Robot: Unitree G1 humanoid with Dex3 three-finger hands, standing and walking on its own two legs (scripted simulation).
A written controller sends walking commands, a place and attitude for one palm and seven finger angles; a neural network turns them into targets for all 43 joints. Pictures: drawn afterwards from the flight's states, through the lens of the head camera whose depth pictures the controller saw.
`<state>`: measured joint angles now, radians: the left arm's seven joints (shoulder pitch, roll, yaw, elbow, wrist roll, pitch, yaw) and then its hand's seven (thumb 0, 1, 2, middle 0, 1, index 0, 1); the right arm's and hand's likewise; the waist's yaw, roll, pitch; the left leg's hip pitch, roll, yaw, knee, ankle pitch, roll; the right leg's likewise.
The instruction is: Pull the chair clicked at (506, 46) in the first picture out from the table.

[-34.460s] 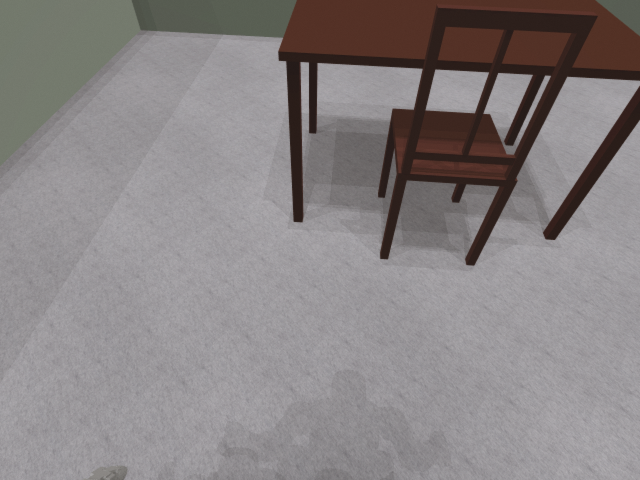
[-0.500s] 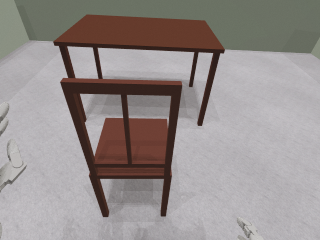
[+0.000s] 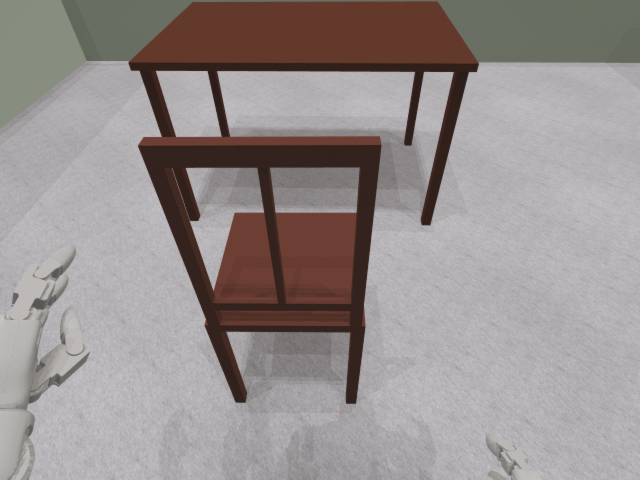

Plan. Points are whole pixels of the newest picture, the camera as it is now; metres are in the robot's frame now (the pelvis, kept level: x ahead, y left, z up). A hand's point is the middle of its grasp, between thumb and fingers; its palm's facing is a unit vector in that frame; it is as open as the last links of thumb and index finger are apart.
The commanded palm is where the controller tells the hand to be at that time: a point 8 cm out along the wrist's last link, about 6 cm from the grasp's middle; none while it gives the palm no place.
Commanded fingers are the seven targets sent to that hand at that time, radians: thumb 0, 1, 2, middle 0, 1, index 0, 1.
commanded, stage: let the arm hang, fingers relaxed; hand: left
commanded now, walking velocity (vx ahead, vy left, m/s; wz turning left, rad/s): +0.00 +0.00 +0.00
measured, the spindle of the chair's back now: (274, 243) +0.55 +0.12 -0.05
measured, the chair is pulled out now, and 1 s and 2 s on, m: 0.68 0.68 0.68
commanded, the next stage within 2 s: look to check the result in 1.04 s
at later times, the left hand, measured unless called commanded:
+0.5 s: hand out of the picture -0.05 +0.19 -0.16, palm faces +0.00 -0.97 -0.24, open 7.2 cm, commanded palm none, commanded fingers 0.00 0.90 0.90 -0.20 -0.30 -0.20 -0.30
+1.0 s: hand out of the picture +0.01 +0.16 -0.16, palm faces +0.00 -0.98 -0.21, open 7.3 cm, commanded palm none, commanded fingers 0.00 0.90 0.90 -0.20 -0.30 -0.20 -0.30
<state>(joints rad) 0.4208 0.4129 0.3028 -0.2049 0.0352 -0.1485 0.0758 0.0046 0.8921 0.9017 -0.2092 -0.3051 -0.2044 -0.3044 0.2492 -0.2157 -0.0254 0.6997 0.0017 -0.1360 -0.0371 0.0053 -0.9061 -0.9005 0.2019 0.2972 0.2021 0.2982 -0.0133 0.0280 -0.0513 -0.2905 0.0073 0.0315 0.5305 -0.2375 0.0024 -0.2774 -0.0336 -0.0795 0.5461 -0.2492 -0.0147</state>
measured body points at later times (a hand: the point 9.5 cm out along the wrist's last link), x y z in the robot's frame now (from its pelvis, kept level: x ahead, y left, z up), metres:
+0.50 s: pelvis -0.01 +0.00 +0.01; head +0.02 -0.01 +0.46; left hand -0.05 +0.24 -0.14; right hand -0.03 -0.24 -0.15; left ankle +0.03 +0.12 -0.73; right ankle +0.01 -0.11 -0.73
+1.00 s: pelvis +0.00 -0.01 +0.01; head +0.02 -0.02 +0.46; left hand +0.01 +0.21 -0.15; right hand -0.02 -0.21 -0.16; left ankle +0.03 +0.12 -0.73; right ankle +0.01 -0.11 -0.73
